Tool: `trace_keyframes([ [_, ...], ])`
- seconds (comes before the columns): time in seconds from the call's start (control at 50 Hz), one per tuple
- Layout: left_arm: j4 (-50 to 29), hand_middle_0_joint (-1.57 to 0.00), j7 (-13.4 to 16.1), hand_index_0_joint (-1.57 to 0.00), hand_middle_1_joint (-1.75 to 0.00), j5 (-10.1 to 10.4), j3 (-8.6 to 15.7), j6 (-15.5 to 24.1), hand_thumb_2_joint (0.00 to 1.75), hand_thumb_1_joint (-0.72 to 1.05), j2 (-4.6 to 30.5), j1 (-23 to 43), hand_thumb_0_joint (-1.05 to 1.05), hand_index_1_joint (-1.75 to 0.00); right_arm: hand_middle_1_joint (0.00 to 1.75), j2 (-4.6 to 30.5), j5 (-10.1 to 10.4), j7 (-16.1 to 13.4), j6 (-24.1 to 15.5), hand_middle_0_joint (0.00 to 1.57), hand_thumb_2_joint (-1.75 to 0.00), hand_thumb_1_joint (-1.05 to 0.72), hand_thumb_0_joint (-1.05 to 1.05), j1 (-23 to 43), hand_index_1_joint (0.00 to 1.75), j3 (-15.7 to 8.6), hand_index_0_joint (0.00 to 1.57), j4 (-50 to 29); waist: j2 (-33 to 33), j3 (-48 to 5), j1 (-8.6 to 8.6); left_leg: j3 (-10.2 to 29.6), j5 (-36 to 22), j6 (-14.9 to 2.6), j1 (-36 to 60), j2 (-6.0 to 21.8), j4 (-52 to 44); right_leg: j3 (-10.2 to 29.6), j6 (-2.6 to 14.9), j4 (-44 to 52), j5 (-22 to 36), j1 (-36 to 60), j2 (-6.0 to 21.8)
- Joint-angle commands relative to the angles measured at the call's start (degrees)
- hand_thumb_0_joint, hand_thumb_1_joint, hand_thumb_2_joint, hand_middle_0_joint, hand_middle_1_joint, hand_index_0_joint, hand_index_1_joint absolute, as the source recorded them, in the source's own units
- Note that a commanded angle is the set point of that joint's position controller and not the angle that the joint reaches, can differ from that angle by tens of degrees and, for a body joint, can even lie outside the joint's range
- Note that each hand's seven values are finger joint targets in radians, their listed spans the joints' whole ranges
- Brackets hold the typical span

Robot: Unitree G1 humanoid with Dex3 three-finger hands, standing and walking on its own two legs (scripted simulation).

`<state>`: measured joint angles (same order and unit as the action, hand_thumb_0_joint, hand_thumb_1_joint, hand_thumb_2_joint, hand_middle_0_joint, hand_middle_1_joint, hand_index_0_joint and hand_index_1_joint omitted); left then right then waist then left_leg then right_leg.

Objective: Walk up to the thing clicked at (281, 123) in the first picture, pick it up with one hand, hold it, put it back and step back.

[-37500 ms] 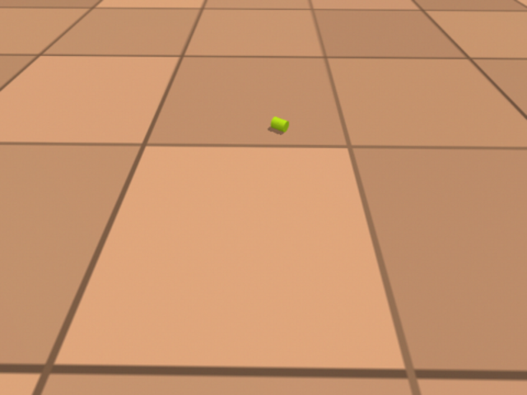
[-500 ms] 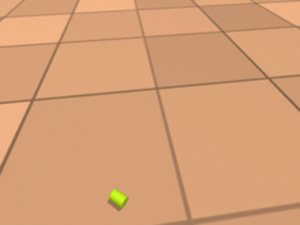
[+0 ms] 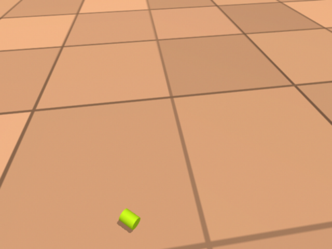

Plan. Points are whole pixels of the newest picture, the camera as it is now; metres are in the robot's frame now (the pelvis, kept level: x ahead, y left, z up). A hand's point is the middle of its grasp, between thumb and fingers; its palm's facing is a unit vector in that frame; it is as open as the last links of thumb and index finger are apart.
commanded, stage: stand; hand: left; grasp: from above
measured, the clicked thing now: (129, 218) +0.46 +0.25 -0.75
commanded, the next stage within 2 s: step back in 0.28 s
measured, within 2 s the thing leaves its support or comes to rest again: neither
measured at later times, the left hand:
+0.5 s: hand out of the picture +0.08 +0.29 -0.17, palm faces -0.01 -0.92 -0.38, open 7.4 cm
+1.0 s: hand out of the picture +0.00 +0.31 -0.18, palm faces -0.10 -0.92 -0.38, open 7.4 cm
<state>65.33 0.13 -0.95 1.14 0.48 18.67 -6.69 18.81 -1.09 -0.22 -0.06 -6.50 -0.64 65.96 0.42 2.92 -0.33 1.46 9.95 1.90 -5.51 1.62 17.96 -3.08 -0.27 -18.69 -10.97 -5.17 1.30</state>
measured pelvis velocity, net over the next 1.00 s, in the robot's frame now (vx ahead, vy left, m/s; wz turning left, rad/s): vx -0.12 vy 0.05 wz -0.09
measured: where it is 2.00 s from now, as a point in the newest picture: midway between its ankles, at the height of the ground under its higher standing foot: outside the picture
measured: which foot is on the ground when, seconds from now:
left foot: down 0.00-1.00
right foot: down 0.00-0.58, up 0.60-1.00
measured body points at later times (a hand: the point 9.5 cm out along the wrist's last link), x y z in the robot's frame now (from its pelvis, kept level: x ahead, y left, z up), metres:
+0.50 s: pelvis -0.03 +0.02 -0.01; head +0.03 +0.02 +0.43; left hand +0.08 +0.33 -0.14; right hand +0.06 -0.30 -0.14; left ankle -0.04 +0.14 -0.72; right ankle -0.01 -0.12 -0.75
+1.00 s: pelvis -0.12 +0.05 -0.03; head -0.05 +0.05 +0.42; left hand +0.01 +0.36 -0.15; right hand -0.03 -0.26 -0.14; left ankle -0.04 +0.15 -0.75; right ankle -0.16 -0.07 -0.73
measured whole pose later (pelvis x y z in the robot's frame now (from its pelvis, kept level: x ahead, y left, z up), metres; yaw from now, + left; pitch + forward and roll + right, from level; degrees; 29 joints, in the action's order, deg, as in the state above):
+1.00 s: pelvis -0.12 +0.05 -0.03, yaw -5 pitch -2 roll +0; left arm 50.6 0.2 -0.8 4.7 -3.4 21.9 -7.7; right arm 20.2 -1.4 -0.8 1.5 -5.6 -2.1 48.8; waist -0.7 11.5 0.3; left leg -4.3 13.4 -2.5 -21.2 0.8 36.5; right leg 4.0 0.0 -45.8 -26.5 -16.3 -1.7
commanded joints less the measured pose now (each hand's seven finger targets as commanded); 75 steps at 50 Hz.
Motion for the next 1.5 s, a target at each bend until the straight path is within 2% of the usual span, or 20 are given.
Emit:
trace_keyframes([
  [0.0,-3.29,-0.2,0.77,-0.2,-0.3,0.14,2.05,1.46,0.9,0.9,12.18,2.08,0.0,-0.3,0.3,11.68,0.18,-0.56,-1.28,0.2,-0.9,-0.9,0.0,1.91,0.3,-1.86,0.2,-3.51,-0.15,-2.97,0.25,3.77,-6.38,-2.35,-1.28,5.38,-2.63,5.32,0.96,3.81,5.5,0.52,6.38],
  [0.24,-3.65,-0.2,0.63,-0.2,-0.3,0.23,1.94,1.35,0.9,0.9,12.37,2.38,0.0,-0.3,0.3,12.22,0.2,-0.62,-1.39,0.2,-0.9,-0.9,0.0,1.88,0.3,-1.76,0.2,-3.7,0.01,-3.31,0.27,3.79,-8.17,-2.08,-0.6,5.76,-2.43,5.24,1.16,3.16,6.11,0.15,6.31],
  [0.3,-6.53,-0.2,1.21,-0.2,-0.3,1.59,5.34,0.53,0.9,0.9,16.99,0.65,0.0,-0.3,0.3,14.37,1.57,-0.12,0.03,0.2,-0.9,-0.9,0.0,2.46,0.3,-2.85,0.2,-6.75,-1.25,-2.79,0.5,2.0,-17.78,-3.7,-5.18,2.45,11.52,7.48,4.68,-3.29,24.26,-1.46,7.99],
  [0.42,-14.19,-0.2,1.55,-0.2,-0.3,-0.51,6.3,-0.43,0.9,0.9,18.24,6.79,0.0,-0.3,0.3,12.97,1.14,0.52,2.66,0.2,-0.9,-0.9,0.0,-2.39,0.3,-4.19,0.2,-11.05,-11.14,-5.56,2.0,3.18,21.2,-4.65,-11.08,-3.08,36.37,13.83,15.47,-5.35,27.25,-8.44,19.31],
  [0.52,-17.3,-0.2,1.52,-0.2,-0.3,0.15,5.28,-2.14,0.9,0.9,16.45,8.44,0.0,-0.3,0.3,13.74,0.0,0.36,1.42,0.2,-0.9,-0.9,0.0,-6.57,0.3,-5.07,0.2,-11.46,-6.23,-5.01,3.15,0.1,-4.08,-3.85,-8.13,-1.18,9.93,7.57,7.07,-18.74,18.29,-7.59,10.73],
  [0.56,-18.4,-0.2,1.75,-0.2,-0.3,1.14,4.44,-3.26,0.9,0.9,10.8,5.09,0.0,-0.3,0.3,21.02,-1.6,0.07,0.4,0.2,-0.9,-0.9,0.0,-4.4,0.3,-6.66,0.2,-13.59,12.67,-4.0,1.13,23.18,-33.73,-9.52,-1.37,14.57,3.02,6.53,2.36,-34.09,-23.06,-22.2,-6.61],
  [0.58,-17.93,-0.2,2.49,-0.2,-0.3,0.75,5.08,-3.48,0.9,0.9,12.74,4.45,0.0,-0.3,0.3,23.79,-0.52,-0.06,0.23,0.2,-0.9,-0.9,0.0,-4.28,0.3,-7.14,0.2,-14.5,11.05,-6.59,2.75,26.01,-37.64,-14.54,-3.23,18.48,4.57,13.35,2.07,-42.19,-29.32,-20.55,-7.91],
  [0.66,-16.19,-0.2,2.74,-0.2,-0.3,1.26,5.05,-3.43,0.9,0.9,14.13,0.35,0.0,-0.3,0.3,17.04,-0.8,-1.76,0.09,0.2,-0.9,-0.9,0.0,2.05,0.3,-5.85,0.2,-17.18,8.84,-7.33,-1.39,13.18,-32.48,-13.14,2.42,12.09,9.03,15.18,1.76,-51.59,-19.19,-25.11,-6.62],
  [0.86,-19.4,-0.2,1.44,-0.2,-0.3,0.23,6.21,-2.61,0.9,0.9,13.56,-0.16,0.0,-0.3,0.3,17.05,-0.3,-2.08,0.15,0.2,-0.9,-0.9,0.0,-3.54,0.3,-6.21,0.2,-19.88,6.06,-6.99,3.03,13.5,-27.72,-17.33,4.65,15.54,9.75,9.84,-0.93,-36.47,-19.07,-20.43,-3.76],
  [0.98,-16.25,-0.2,0.36,-0.2,-0.3,-0.16,6.82,-2.05,0.9,0.9,12.3,-11.03,0.0,-0.3,0.3,17.97,0.2,-1.31,1.22,0.2,-0.9,-0.9,0.0,2.66,0.3,-5.96,0.2,-21.44,7.26,-8.97,-2.1,9.23,-10.57,-10.81,-8.08,11.87,12.23,3.91,2.66,-9.47,-4.62,-3.22,-1.81],
  [1.02,-18.22,-0.2,0.44,-0.2,-0.3,-1.37,8.3,-1.09,0.9,0.9,18.46,-8.32,0.0,-0.3,0.3,13.11,1.02,-1.08,1.49,0.2,-0.9,-0.9,0.0,0.73,0.3,-4.46,0.2,-21.5,-10.58,-4.69,-0.08,3.1,10.31,-3.11,-25.01,-0.76,25.65,26.59,8.09,-1.32,-0.81,0.02,11.54],
  [1.04,-20.34,-0.2,0.36,-0.2,-0.3,-0.74,9.06,-1.34,0.9,0.9,23.34,-4.5,0.0,-0.3,0.3,13.42,0.99,-1.77,1.85,0.2,-0.9,-0.9,0.0,3.39,0.3,-5.01,0.2,-21.69,-15.84,-1.03,-2.56,3.06,26.06,-1.27,-22.66,-7.51,39.87,34.53,18.04,1.87,4.75,-12.99,21.69],
  [1.06,-22.27,-0.2,0.67,-0.2,-0.3,-1.11,8.72,-0.94,0.9,0.9,21.87,-1.35,0.0,-0.3,0.3,14.8,0.8,-1.79,2.07,0.2,-0.9,-0.9,0.0,2.14,0.3,-5.38,0.2,-20.55,-12.73,0.83,-1.25,7.78,25.0,-1.07,-20.71,-6.88,48.19,34.58,19.05,1.49,7.33,-16.88,22.05],
  [1.12,-23.79,-0.2,1.33,-0.2,-0.3,-0.75,7.44,-0.92,0.9,0.9,16.71,4.86,0.0,-0.3,0.3,14.36,1.71,-1.64,1.46,0.2,-0.9,-0.9,0.0,-3.93,0.3,-4.93,0.2,-18.38,-8.12,0.05,2.61,7.69,17.0,-1.43,-20.17,-9.23,51.91,16.29,12.32,-3.82,17.63,-12.93,11.47],
  [1.28,-25.1,-0.2,1.96,-0.2,-0.3,-0.84,6.78,-1.72,0.9,0.9,16.45,-2.75,0.0,-0.3,0.3,13.04,0.51,-1.58,0.67,0.2,-0.9,-0.9,0.0,-4.01,0.3,-4.48,0.2,-20.49,-11.93,-5.82,-2.02,1.47,19.88,-1.37,-18.48,-3.54,25.32,16.02,12.88,-12.23,29.57,4.03,13.39],
  [1.34,-26.27,-0.2,1.32,-0.2,-0.3,0.28,5.92,-2.73,0.9,0.9,16.08,-0.62,0.0,-0.3,0.3,13.62,-0.14,-1.28,-0.18,0.2,-0.9,-0.9,0.0,-9.1,0.3,-5.55,0.2,-18.09,-6.9,-7.44,1.2,0.19,-2.04,-2.82,-5.6,-2.3,4.61,12.63,7.62,-19.29,20.35,-3.9,9.21],
  [1.36,-26.79,-0.2,1.07,-0.2,-0.3,0.46,5.57,-2.98,0.9,0.9,13.89,-1.9,0.0,-0.3,0.3,16.9,-1.01,-1.28,-0.42,0.2,-0.9,-0.9,0.0,-8.01,0.3,-6.43,0.2,-18.83,1.24,-7.28,0.29,12.34,-8.64,-5.7,-1.24,6.26,3.86,10.38,4.48,-23.46,6.71,-12.99,4.28],
  [1.38,-27.94,-0.2,1.44,-0.2,-0.3,0.74,5.49,-2.77,0.9,0.9,13.3,0.14,0.0,-0.3,0.3,23.99,-0.79,-0.59,-0.21,0.2,-0.9,-0.9,0.0,-4.39,0.3,-7.57,0.2,-20.45,14.28,-5.69,1.02,25.87,-18.81,-13.99,-3.46,18.2,2.21,3.96,1.57,-32.1,-18.37,-20.87,-6.17],
  [1.4,-27.07,-0.2,2.2,-0.2,-0.3,-0.31,6.75,-2.78,0.9,0.9,15.1,4.42,0.0,-0.3,0.3,24.88,-0.97,-0.69,-0.31,0.2,-0.9,-0.9,0.0,-5.27,0.3,-7.91,0.2,-20.46,12.95,-4.38,4.99,32.12,-19.92,-20.02,-10.94,22.26,1.24,11.76,1.01,-44.16,-28.27,-18.74,-6.37],
  [1.48,-23.34,-0.2,1.87,-0.2,-0.3,0.86,6.89,-3.02,0.9,0.9,14.56,-2.81,0.0,-0.3,0.3,17.29,-0.57,-1.81,-0.52,0.2,-0.9,-0.9,0.0,0.44,0.3,-5.68,0.2,-21.39,7.09,-2.83,-1.03,13.28,-25.14,-14.14,-5.77,12.85,7.08,14.65,1.5,-55.5,-18.75,-23.71,-7.46],
])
